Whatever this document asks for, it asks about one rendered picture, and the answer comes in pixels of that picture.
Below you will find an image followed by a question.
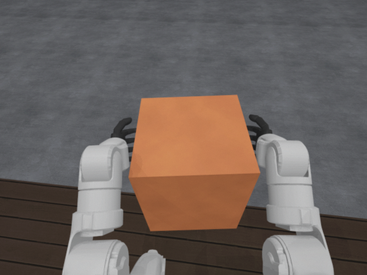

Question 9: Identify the carton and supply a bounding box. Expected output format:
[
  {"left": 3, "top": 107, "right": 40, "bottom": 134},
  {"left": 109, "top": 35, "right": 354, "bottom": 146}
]
[{"left": 128, "top": 95, "right": 260, "bottom": 231}]

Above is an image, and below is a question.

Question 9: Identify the robot left forearm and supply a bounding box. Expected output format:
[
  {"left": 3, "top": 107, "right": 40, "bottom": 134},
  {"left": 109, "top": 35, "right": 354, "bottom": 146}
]
[{"left": 62, "top": 137, "right": 130, "bottom": 275}]

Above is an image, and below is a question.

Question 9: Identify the robot right forearm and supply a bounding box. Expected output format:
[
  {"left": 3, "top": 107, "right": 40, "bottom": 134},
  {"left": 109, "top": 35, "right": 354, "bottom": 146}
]
[{"left": 256, "top": 133, "right": 334, "bottom": 275}]

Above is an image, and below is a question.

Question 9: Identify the robot left hand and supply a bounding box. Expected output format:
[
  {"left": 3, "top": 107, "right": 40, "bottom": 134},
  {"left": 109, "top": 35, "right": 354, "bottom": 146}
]
[{"left": 111, "top": 117, "right": 136, "bottom": 162}]

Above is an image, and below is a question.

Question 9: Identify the right robot upper arm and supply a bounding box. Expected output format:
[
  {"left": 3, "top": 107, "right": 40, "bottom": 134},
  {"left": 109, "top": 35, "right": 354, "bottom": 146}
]
[{"left": 262, "top": 235, "right": 333, "bottom": 275}]

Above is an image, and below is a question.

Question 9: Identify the left robot upper arm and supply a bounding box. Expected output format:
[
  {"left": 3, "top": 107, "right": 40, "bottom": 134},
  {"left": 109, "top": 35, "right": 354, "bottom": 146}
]
[{"left": 63, "top": 239, "right": 130, "bottom": 275}]

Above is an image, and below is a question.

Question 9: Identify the robot right hand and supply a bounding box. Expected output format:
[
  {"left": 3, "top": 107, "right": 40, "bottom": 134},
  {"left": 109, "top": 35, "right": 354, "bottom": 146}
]
[{"left": 247, "top": 115, "right": 272, "bottom": 156}]

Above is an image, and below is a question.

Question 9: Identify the left robot thigh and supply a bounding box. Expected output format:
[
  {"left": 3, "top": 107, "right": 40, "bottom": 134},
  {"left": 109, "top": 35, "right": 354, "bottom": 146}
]
[{"left": 130, "top": 253, "right": 166, "bottom": 275}]

